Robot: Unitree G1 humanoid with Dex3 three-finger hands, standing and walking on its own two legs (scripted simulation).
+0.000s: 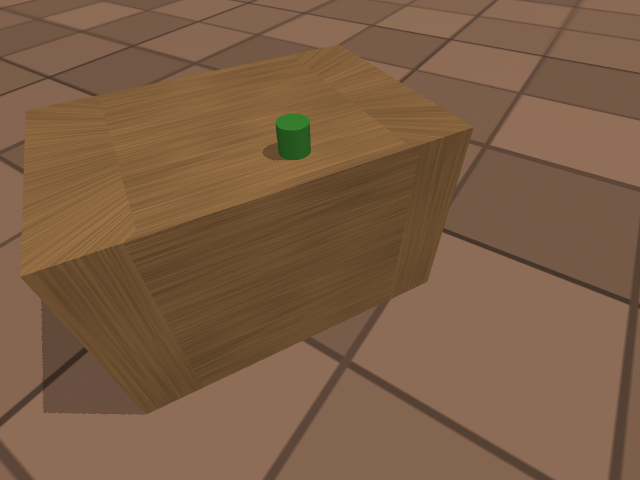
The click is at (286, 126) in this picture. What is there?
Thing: squat round
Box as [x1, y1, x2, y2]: [275, 114, 310, 159]
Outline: 286,114 279,117 275,123 279,154 284,158 299,159 306,156 310,151 309,120 307,117 301,114
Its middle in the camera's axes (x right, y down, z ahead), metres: -0.06 -0.27 +0.98
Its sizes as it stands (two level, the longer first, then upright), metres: 0.085 0.085 0.084
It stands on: a support 0.70 m high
